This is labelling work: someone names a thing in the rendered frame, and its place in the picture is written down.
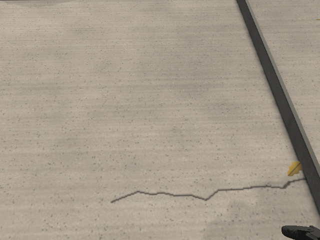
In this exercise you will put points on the right robot hand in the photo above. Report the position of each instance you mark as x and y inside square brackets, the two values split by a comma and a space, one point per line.
[301, 232]

